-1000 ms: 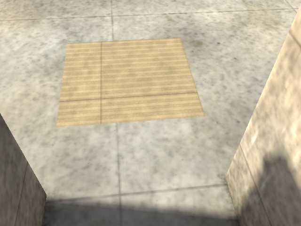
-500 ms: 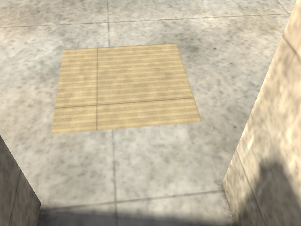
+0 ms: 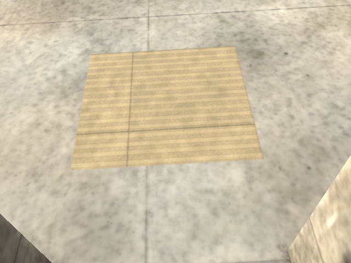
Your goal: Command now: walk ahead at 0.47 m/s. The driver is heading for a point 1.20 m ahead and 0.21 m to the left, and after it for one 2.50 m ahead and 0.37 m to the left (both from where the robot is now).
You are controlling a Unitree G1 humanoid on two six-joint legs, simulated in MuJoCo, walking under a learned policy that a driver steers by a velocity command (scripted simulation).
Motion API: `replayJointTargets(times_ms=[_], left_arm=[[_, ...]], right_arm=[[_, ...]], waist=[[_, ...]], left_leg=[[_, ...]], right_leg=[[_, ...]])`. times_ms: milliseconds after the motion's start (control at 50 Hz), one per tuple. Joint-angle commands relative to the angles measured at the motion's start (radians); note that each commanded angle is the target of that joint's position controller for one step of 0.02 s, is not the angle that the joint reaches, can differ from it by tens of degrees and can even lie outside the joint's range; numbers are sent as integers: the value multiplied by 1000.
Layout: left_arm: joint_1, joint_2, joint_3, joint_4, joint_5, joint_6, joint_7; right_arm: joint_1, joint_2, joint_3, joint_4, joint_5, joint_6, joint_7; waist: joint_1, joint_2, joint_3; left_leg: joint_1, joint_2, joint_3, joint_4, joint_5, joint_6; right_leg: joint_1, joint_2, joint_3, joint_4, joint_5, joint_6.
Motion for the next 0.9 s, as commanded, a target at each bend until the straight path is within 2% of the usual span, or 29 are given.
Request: replayJointTargets(times_ms=[20,60,80,100,120,140,180,200,220,260,300,360,380,480,520,560,580,600,620,640,660,680,700,720,760,780,820,860,900], left_arm=[[-48,212,43,-50,-13,-15,3],[-105,213,37,-46,-25,-31,-4],[-107,141,17,-47,2,-32,-4],[100,13,-10,-26,-20,-46,-18],[32,85,15,-25,-44,-50,-21],[-114,109,22,-97,-52,-48,-13],[-180,122,40,-123,-20,-30,16],[-173,138,53,-123,-19,-22,24],[-169,136,60,-124,-26,-19,21],[-219,95,52,-149,-11,-7,18],[-311,77,33,-185,1,-10,6],[-404,83,18,-210,10,-19,-12],[-414,51,7,-206,15,-17,-20],[-627,55,-19,-263,11,-16,-56],[-622,80,-11,-271,8,-20,-67],[-493,134,18,-243,4,-32,-68],[-332,188,44,-187,2,-27,-70],[-115,225,66,-130,3,-20,-74],[34,363,94,-101,17,-22,-97],[66,331,94,-62,51,-22,-106],[-24,215,67,-69,38,-33,-97],[-100,137,52,-63,6,-35,-93],[-164,87,36,-76,7,-34,-90],[-170,60,27,-66,15,-33,-91],[-157,47,18,-47,19,-34,-88],[-114,55,12,-28,7,-30,-84],[-97,81,10,-22,6,-25,-70],[-174,81,-12,-83,20,-40,-53],[-90,91,-11,-81,26,-43,-38]], right_arm=[[23,-111,-36,-49,-1,-18,13],[371,-203,-86,53,-7,6,12],[545,-258,-101,83,11,18,3],[526,-264,-84,99,6,2,18],[472,-162,-62,104,4,-14,14],[346,-139,-55,84,11,-28,11],[216,-118,-48,73,-5,-45,11],[205,-83,-34,75,-21,-48,11],[225,-68,-27,83,-15,-57,6],[264,-110,-37,107,3,-61,-10],[313,-137,-45,116,-24,-52,-22],[333,-136,-43,97,-27,-42,-33],[326,-156,-50,75,-35,-41,-28],[432,-157,-54,53,6,-34,-6],[490,-163,-62,67,9,-30,-4],[425,-198,-70,49,3,-34,8],[397,-163,-55,58,3,-34,9],[397,-146,-42,55,-5,-29,16],[580,34,12,58,-26,-28,31],[607,32,7,86,13,-26,40],[499,-61,-19,56,48,-34,27],[417,-76,-22,25,37,-36,11],[364,-102,-31,16,9,-34,-5],[366,-76,-38,19,13,-22,-7],[391,-34,-34,22,28,-8,-8],[361,-3,-29,5,35,3,-1],[328,16,-21,-28,34,20,2],[133,-54,-30,-139,21,3,-8],[83,-68,-30,-157,8,-4,-5]], waist=[[-126,-185,69],[-293,-186,-129],[-328,-40,-245],[-182,192,-402],[-190,121,-281],[-167,93,-89],[-103,12,21],[-86,26,23],[-80,38,33],[-71,24,62],[-86,36,73],[-105,31,97],[-101,32,93],[-201,74,158],[-183,87,142],[-89,130,65],[-6,104,-44],[88,105,-182],[29,-129,-381],[24,-182,-482],[25,-212,-349],[3,-184,-167],[-8,-149,-63],[-35,-150,-60],[-62,-151,-16],[-59,-117,12],[-79,-116,71],[-70,-146,124],[-40,-86,122]], left_leg=[[265,-84,62,-62,-2,67],[731,-94,37,-135,70,116],[1013,116,-255,-117,109,190],[1102,324,-739,-277,-102,350],[941,306,-794,-395,-349,310],[763,276,-646,-464,-436,258],[524,202,-471,-538,-365,197],[476,176,-423,-561,-341,193],[471,167,-395,-578,-309,196],[463,150,-318,-578,-165,182],[499,153,-285,-579,-76,178],[520,127,-209,-564,84,145],[488,123,-178,-545,181,140],[568,131,-134,-589,80,159],[709,165,-126,-528,178,146],[751,200,-133,-403,455,135],[748,171,-95,-246,551,95],[622,113,-53,-1,455,56],[300,-53,-52,417,-33,-25],[183,-113,-242,627,-489,-51],[75,-61,-235,726,-441,-30],[12,-11,-180,750,-380,-11],[17,15,-151,743,-301,-2],[75,46,-136,742,-241,8],[84,61,-109,767,-193,19],[53,59,-91,807,-194,14],[-46,91,-94,781,-172,5],[-113,136,-97,543,-41,-32],[-157,142,-86,399,40,-65]], right_leg=[[-176,-235,18,113,1277,-97],[-303,-193,-2,455,1297,-58],[-522,-62,-7,881,578,-7],[-702,65,201,1205,-191,-1],[-787,18,255,1333,-170,-17],[-857,-35,173,1319,-71,-19],[-791,-117,142,1189,98,-25],[-746,-147,150,1152,124,-26],[-740,-158,150,1113,134,-20],[-777,-179,133,1005,175,5],[-875,-198,118,917,274,33],[-923,-203,86,722,450,47],[-866,-195,74,661,496,47],[-792,-123,-15,417,552,34],[-798,-99,-26,357,444,11],[-650,-60,-18,341,363,-35],[-460,-32,-20,331,382,-59],[-170,-75,46,364,391,-100],[184,-394,540,315,309,-279],[218,-482,893,118,191,-319],[114,-429,736,102,117,-255],[-33,-372,542,136,174,-185],[-196,-335,408,117,266,-158],[-271,-293,309,117,285,-121],[-364,-244,229,99,278,-104],[-394,-255,229,84,251,-110],[-458,-256,215,61,201,-120],[-485,-242,228,-71,125,-147],[-400,-239,184,-78,251,-151]])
